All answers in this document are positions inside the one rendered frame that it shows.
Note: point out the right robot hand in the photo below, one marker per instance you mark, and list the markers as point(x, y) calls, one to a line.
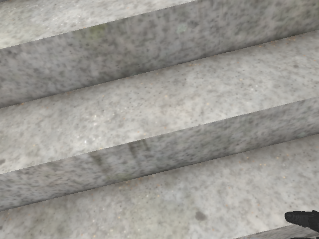
point(305, 219)

